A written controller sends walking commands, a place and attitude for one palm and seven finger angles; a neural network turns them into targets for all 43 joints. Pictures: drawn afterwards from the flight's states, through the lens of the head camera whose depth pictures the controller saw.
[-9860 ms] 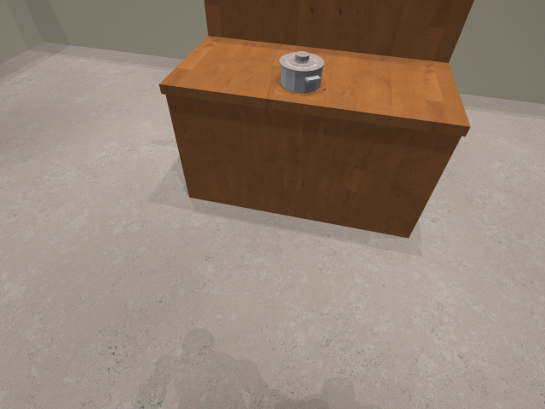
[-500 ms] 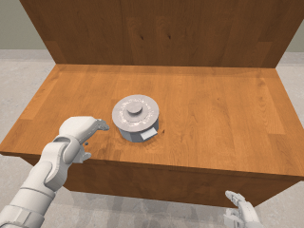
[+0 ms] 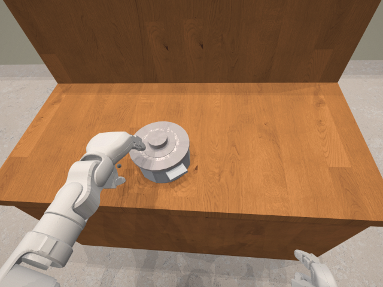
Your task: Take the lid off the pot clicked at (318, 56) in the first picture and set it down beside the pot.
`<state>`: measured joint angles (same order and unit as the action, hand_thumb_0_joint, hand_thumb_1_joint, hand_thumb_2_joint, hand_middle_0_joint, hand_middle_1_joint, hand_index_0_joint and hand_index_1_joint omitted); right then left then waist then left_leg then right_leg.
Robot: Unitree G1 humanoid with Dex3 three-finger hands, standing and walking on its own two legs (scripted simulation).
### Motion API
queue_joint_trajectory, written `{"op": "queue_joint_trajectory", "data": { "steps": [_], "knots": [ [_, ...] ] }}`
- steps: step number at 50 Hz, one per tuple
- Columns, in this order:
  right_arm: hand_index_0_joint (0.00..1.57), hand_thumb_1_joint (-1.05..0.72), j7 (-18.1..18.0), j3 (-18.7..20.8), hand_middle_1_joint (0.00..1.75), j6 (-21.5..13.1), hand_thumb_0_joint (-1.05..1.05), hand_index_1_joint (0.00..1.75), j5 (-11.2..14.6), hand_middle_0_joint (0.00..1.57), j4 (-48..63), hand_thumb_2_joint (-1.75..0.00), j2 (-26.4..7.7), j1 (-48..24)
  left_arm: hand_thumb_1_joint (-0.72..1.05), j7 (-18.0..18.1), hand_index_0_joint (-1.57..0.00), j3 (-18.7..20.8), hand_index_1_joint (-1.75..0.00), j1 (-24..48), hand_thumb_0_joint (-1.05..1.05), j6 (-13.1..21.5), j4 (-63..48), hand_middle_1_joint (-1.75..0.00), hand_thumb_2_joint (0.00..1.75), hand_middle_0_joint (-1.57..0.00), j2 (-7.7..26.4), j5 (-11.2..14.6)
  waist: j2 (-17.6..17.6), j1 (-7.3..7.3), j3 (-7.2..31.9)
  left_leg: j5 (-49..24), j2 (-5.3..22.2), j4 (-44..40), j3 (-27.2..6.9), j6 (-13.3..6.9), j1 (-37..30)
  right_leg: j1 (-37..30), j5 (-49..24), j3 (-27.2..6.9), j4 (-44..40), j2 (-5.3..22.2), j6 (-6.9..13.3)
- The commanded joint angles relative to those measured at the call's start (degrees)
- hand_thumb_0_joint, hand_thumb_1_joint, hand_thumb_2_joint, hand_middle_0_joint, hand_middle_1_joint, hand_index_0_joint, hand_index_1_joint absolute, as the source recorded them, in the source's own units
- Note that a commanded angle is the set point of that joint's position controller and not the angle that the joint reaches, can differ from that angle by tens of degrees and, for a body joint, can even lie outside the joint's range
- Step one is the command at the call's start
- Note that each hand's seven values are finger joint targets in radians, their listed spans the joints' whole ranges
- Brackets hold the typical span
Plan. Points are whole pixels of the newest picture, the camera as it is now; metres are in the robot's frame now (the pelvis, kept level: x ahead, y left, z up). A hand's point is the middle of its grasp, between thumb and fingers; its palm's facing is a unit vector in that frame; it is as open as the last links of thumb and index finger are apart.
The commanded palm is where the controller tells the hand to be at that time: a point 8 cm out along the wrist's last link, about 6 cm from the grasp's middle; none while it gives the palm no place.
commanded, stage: move the open hand above the knob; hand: left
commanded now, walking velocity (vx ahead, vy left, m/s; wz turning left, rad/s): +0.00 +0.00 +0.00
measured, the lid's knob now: (157, 139) +0.48 +0.12 -0.02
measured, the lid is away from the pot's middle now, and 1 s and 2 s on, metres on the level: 0.00 0.00 0.00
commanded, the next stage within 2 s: lower the open fingers around the knob in 1.44 s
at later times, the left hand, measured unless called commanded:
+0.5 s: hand (138, 140) +0.42 +0.14 +0.05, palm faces -0.31 -0.05 -0.95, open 10.3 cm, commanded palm +0.42 +0.14 +0.12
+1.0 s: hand (154, 130) +0.45 +0.11 +0.05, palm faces -0.35 -0.06 -0.93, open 10.3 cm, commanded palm +0.44 +0.11 +0.12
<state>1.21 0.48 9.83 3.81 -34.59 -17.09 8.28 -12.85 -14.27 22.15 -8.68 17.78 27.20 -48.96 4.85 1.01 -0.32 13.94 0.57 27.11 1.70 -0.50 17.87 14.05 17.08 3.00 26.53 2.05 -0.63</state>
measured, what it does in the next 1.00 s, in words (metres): stands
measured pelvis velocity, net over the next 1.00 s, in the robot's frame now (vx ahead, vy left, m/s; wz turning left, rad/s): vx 0.00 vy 0.00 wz -0.04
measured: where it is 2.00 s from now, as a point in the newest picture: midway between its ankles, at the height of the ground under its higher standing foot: outside the picture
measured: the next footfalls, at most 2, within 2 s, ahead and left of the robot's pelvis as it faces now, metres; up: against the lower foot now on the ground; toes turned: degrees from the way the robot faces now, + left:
none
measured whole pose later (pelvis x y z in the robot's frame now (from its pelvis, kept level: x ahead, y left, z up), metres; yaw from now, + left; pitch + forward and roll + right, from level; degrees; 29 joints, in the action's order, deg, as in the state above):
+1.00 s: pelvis +0.00 +0.00 +0.00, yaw -2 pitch +9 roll +0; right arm -0.3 1.4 10.7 4.0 -40.8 -16.1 14.8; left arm -7.6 -14.4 48.8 -10.1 51.8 18.1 -52.3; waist 4.1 5.2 3.7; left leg 14.5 1.2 28.5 4.0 -0.7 23.3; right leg 20.9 17.2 0.5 28.8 1.6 -0.8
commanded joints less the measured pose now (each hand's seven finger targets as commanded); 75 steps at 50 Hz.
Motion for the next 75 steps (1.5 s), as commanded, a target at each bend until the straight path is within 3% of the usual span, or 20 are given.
{"op": "queue_joint_trajectory", "data": {
  "steps": [1, 2, 5, 8, 10, 14, 15, 21, 26, 31, 37, 44, 48, 52, 54, 58, 65, 69, 72, 75],
  "knots": [
    [0.2, -0.9, -1.8, 0.6, 0.3, -2.6, 0.0, 0.3, 0.1, 0.2, 5.7, -0.9, -5.9, -3.2, -0.25, 3.6, -0.79, 14.9, -0.08, 23.9, 0.0, 3.5, -5.7, -0.08, 1.24, -0.79, 19.2, -0.6, -5.4, 0.64, 22.5, -23.4, -2.5, 1.1, -1.6, -3.2, -12.7, -5.2, -29.1, -1.2, -0.8, -2.0, 1.9],
    [0.2, -0.9, -2.1, 0.4, 0.3, -2.5, 0.0, 0.3, 0.6, 0.2, 4.7, -0.9, -6.3, -2.2, -0.25, 4.3, -0.79, 18.0, -0.08, 21.1, 0.0, 3.8, 1.8, -0.08, 1.24, -0.79, 21.9, -1.1, -9.3, -0.03, 18.8, -20.7, -2.3, 0.6, -1.2, -3.1, -9.2, -5.0, -28.4, -1.4, -1.1, -1.9, 1.8],
    [0.2, -0.9, -1.2, 0.8, 0.3, -1.3, 0.0, 0.3, 1.3, 0.2, 4.8, -0.9, -5.4, -3.3, -0.25, 5.0, -0.79, 5.9, -0.08, 24.6, 0.0, 1.6, 6.0, -0.08, 1.24, -0.79, 7.3, -1.0, -8.4, 0.82, 13.6, -15.3, -2.0, -0.7, 0.1, -2.6, -6.4, 0.0, -23.5, -0.5, -1.5, -1.6, 1.7],
    [0.2, -0.9, 0.1, 2.1, 0.3, -1.3, 0.0, 0.3, 0.3, 0.2, 6.9, -0.9, -5.1, -5.0, -0.25, 4.7, -0.79, 2.1, -0.08, 30.7, 0.0, 0.4, -6.0, -0.08, 1.24, -0.79, 4.0, -0.4, -2.1, 0.95, 24.7, -22.7, -2.1, 1.3, -0.7, -3.1, -14.0, -2.3, -27.7, -1.0, 0.1, -1.6, 2.3],
    [0.2, -0.9, 0.2, 2.2, 0.3, -1.6, 0.0, 0.3, -0.1, 0.2, 7.5, -0.9, -4.8, -5.2, -0.25, 4.1, -0.79, 1.2, -0.08, 32.5, 0.0, 0.4, -9.1, -0.08, 1.24, -0.79, 3.7, -0.2, 0.6, 1.72, 27.4, -28.0, -1.8, 2.6, -2.0, -3.1, -17.6, -1.1, -28.3, -0.6, 0.7, -1.8, 2.4],
    [0.2, -0.9, -1.2, 1.0, 0.3, -0.8, 0.0, 0.3, 0.8, 0.2, 3.8, -0.9, -5.9, -1.6, -0.25, 4.6, -0.79, 8.4, -0.08, 36.0, 0.0, 0.7, 7.1, -0.08, 1.24, -0.79, 12.3, -2.1, -8.9, 1.75, 20.3, -18.7, -1.9, 1.1, -1.3, -2.9, -9.8, 0.2, -23.6, -0.4, -0.1, -2.4, 2.1],
    [0.2, -0.9, -1.4, 0.8, 0.3, -0.7, 0.0, 0.3, 1.1, 0.2, 3.8, -0.9, -5.7, -1.7, -0.25, 4.9, -0.79, 7.4, -0.08, 35.9, 0.0, 0.6, 10.1, -0.08, 1.24, -0.79, 10.7, -2.0, -8.7, 1.72, 18.5, -16.5, -1.9, 0.5, -1.0, -2.8, -8.0, 0.6, -21.9, -0.4, -0.1, -2.2, 2.1],
    [0.2, -0.9, -0.4, 2.0, 0.3, -0.8, 0.0, 0.3, 0.2, 0.2, 3.7, -0.9, -4.8, -1.3, -0.25, 6.1, -0.79, 0.1, -0.08, 44.8, 0.0, -0.2, 5.4, -0.08, 1.24, -0.79, 0.8, -2.0, -0.6, 2.65, 27.4, -25.4, -1.2, 2.3, -2.4, -2.4, -16.6, 4.0, -23.4, 0.4, 1.3, -2.5, 2.8],
    [0.2, -0.9, -0.6, 1.7, 0.3, -0.1, 0.0, 0.3, 0.6, 0.2, 1.4, -0.9, -5.5, 0.8, -0.25, 6.0, -0.79, -0.1, -0.08, 45.5, 0.0, -1.8, 21.3, -0.08, 1.24, -0.79, -0.2, -2.5, -9.2, 3.3, 20.3, -16.9, -1.3, 1.3, -1.4, -2.4, -8.8, 6.1, -19.1, 0.8, 1.0, -2.9, 2.4],
    [0.2, -0.9, -1.5, 2.6, 0.3, -0.8, 0.0, 0.3, -0.4, 0.2, 1.3, -0.9, -5.2, 2.0, -0.25, 6.9, -0.79, 1.0, -0.08, 59.2, 0.0, -0.7, 13.0, -0.08, 1.24, -0.79, 2.0, -3.2, -2.6, 3.88, 31.2, -22.2, -1.5, 2.4, -2.1, -2.8, -16.0, 4.2, -22.6, -0.2, 1.8, -2.5, 2.8],
    [0.2, -0.9, -1.9, 2.1, 0.3, -1.2, 0.0, 0.3, 0.1, 0.2, -1.3, -0.9, -5.9, 4.9, -0.25, 8.0, -0.79, 2.7, -0.08, 52.2, 0.0, -2.6, 32.1, -0.08, 1.24, -0.79, 1.3, -3.6, -10.6, 3.84, 22.0, -17.0, -1.3, 1.6, -0.5, -2.7, -6.3, 5.7, -20.9, -0.1, 1.3, -2.9, 2.5],
    [0.2, -0.9, -1.7, 2.9, 0.3, -1.4, 0.0, 0.3, -0.6, 0.2, 1.3, -0.9, -5.4, 4.2, -0.25, 7.7, -0.79, 5.3, -0.08, 55.7, 0.0, -1.3, 19.8, -0.08, 1.24, -0.79, 5.2, -4.1, -5.1, 3.02, 32.9, -24.6, -1.8, 2.9, -0.2, -3.6, -12.0, -1.4, -31.1, -1.6, 1.6, -2.2, 2.4],
    [0.2, -0.9, -2.1, 2.8, 0.3, -1.1, 0.0, 0.3, 0.0, 0.2, 0.6, -0.9, -5.8, 4.4, -0.25, 7.5, -0.79, 4.2, -0.08, 52.1, 0.0, -1.8, 24.9, -0.08, 1.24, -0.79, 4.1, -3.9, -9.3, 3.56, 25.1, -19.9, -1.6, 2.0, 1.0, -3.7, -7.2, 0.2, -29.3, -1.3, 0.4, -2.3, 2.0],
    [0.2, -0.9, -1.7, 3.4, 0.3, -1.2, 0.0, 0.3, 0.0, 0.2, 1.0, -0.9, -5.0, 3.6, -0.25, 6.5, -0.79, -0.6, -0.08, 53.7, 0.0, -1.4, 19.7, -0.08, 1.24, -0.79, -2.1, -3.3, -5.7, 4.27, 26.4, -23.2, -1.6, 2.7, 0.6, -3.8, -11.5, 2.8, -29.3, -1.0, 0.5, -2.4, 2.3],
    [0.2, -0.9, -1.7, 3.2, 0.3, -1.1, 0.0, 0.3, -0.1, 0.2, 1.2, -0.9, -5.4, 3.4, -0.25, 6.4, -0.79, 2.5, -0.08, 52.2, 0.0, -1.1, 18.7, -0.08, 1.24, -0.79, 2.2, -3.0, -5.4, 3.57, 27.7, -22.5, -1.7, 2.6, 0.2, -3.9, -12.1, 1.1, -28.9, -1.2, 0.5, -2.4, 2.2],
    [0.2, -0.9, -2.3, 2.8, 0.3, -0.7, 0.0, 0.3, 0.1, 0.2, 0.8, -0.9, -5.4, 3.2, -0.25, 6.6, -0.79, 3.2, -0.08, 52.8, 0.0, -0.6, 20.0, -0.08, 1.24, -0.79, 3.7, -3.1, -7.6, 3.7, 25.5, -19.7, -1.5, 2.0, 0.6, -3.8, -9.8, 0.9, -27.7, -1.2, 0.2, -2.3, 2.1],
    [0.2, -0.9, -2.4, 2.5, 0.3, -0.7, 0.0, 0.3, 0.3, 0.2, 0.3, -0.9, -5.1, 2.5, -0.25, 6.8, -0.79, 0.0, -0.08, 54.2, 0.0, -1.8, 23.7, -0.08, 1.24, -0.79, -0.6, -2.7, -7.2, 4.43, 23.5, -17.2, -1.5, 1.9, 0.5, -3.5, -9.8, 4.2, -23.3, -0.9, 0.2, -2.4, 2.2],
    [0.2, -0.9, -2.6, 2.3, 0.3, -0.8, 0.0, 0.3, 0.0, 0.2, 1.0, -0.9, -5.0, 2.0, -0.25, 6.5, -0.79, 1.5, -0.08, 57.3, 0.0, -0.8, 19.6, -0.08, 1.24, -0.79, 2.0, -3.3, -4.9, 3.91, 29.2, -19.7, -1.7, 2.0, -0.1, -3.4, -12.3, 2.1, -25.4, -1.3, 0.9, -2.1, 2.4],
    [0.2, -0.9, -2.4, 2.4, 0.3, -0.8, 0.0, 0.3, 0.0, 0.2, 0.9, -0.9, -4.6, 2.2, -0.25, 6.0, -0.79, -1.0, -0.08, 55.2, 0.0, -0.5, 22.7, -0.08, 1.24, -0.79, -1.9, -3.5, -5.6, 4.43, 26.3, -21.5, -1.4, 2.7, -0.3, -3.3, -12.0, 4.9, -25.0, -0.7, 0.9, -2.5, 2.6],
    [0.2, -0.9, -2.1, 2.5, 0.3, -0.5, 0.0, 0.3, 0.0, 0.2, 0.6, -0.9, -5.1, 2.7, -0.25, 6.3, -0.79, 0.4, -0.08, 54.2, 0.0, -1.1, 24.7, -0.08, 1.24, -0.79, -0.7, -2.9, -7.1, 4.04, 24.1, -18.6, -1.0, 2.1, -0.2, -3.2, -10.2, 5.1, -22.5, -0.4, 0.7, -2.5, 2.6]
  ]
}}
